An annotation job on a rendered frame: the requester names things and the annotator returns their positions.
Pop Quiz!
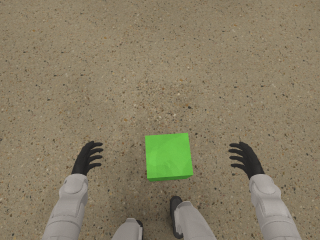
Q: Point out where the robot left hand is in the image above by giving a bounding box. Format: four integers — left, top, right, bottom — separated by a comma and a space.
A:
71, 140, 103, 176

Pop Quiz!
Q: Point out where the left robot shin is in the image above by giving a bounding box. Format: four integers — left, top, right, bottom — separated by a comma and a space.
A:
125, 218, 139, 225

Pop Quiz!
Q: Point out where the right robot foot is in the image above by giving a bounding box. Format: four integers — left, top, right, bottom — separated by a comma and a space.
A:
170, 196, 184, 239

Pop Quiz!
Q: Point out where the robot left forearm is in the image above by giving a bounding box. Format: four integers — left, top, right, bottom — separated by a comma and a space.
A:
41, 173, 88, 240

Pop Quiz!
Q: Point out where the robot right hand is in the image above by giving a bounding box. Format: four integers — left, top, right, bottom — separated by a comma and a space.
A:
228, 141, 265, 180

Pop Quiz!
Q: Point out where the robot right forearm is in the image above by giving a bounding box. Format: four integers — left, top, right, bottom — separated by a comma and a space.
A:
249, 174, 302, 240

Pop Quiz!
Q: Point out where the carton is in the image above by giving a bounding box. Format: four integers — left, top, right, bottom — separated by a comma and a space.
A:
145, 133, 194, 182

